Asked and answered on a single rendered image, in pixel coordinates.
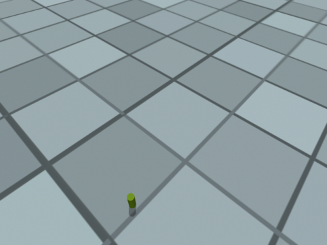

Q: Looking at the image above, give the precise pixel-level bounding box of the can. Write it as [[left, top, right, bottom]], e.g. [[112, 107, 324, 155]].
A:
[[127, 193, 136, 208]]

